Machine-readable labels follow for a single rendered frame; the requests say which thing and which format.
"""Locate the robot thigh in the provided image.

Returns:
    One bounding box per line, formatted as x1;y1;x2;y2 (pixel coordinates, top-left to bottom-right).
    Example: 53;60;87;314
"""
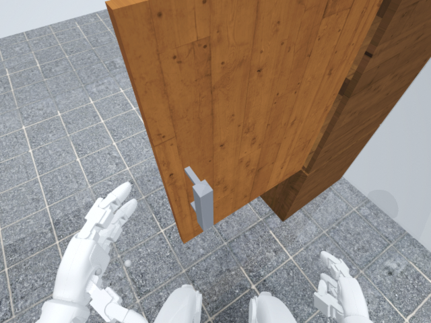
248;295;297;323
154;287;202;323

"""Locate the right robot hand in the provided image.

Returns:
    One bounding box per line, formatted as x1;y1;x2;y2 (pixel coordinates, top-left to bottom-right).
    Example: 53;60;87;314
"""
314;251;369;323

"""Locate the cupboard door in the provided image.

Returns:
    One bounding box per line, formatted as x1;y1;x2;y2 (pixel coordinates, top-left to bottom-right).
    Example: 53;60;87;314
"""
105;0;383;244

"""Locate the left robot thigh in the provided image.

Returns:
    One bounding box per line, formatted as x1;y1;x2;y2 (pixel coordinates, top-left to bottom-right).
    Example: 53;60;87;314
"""
154;287;202;323

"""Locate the handle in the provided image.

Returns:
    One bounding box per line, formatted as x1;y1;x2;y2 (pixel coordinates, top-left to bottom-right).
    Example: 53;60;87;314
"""
185;166;213;231

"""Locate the left robot forearm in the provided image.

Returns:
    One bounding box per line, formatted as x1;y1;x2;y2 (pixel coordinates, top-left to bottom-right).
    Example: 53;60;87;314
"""
35;299;90;323

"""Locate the left robot hand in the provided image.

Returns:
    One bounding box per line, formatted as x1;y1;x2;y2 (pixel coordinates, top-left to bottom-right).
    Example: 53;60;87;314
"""
53;182;148;323

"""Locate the right robot thigh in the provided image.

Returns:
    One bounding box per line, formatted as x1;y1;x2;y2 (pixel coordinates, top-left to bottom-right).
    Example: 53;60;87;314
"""
248;295;297;323

